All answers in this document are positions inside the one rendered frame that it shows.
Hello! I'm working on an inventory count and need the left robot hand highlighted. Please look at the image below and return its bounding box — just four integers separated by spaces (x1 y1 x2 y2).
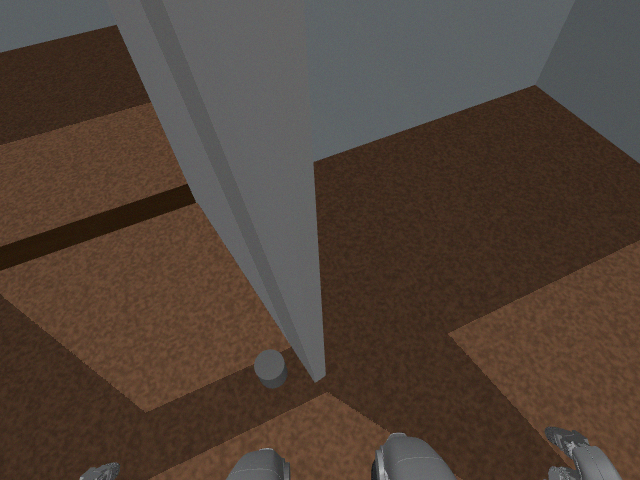
79 462 120 480

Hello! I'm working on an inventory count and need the right robot hand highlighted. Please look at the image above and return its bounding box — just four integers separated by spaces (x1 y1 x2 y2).
543 427 622 480

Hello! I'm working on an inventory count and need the can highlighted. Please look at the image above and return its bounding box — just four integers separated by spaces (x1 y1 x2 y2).
254 349 288 388

